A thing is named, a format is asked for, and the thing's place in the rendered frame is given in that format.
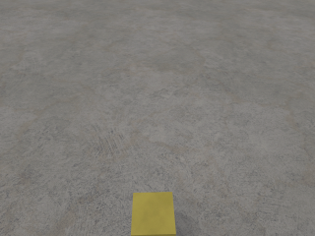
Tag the carton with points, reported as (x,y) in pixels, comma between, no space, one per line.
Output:
(153,214)

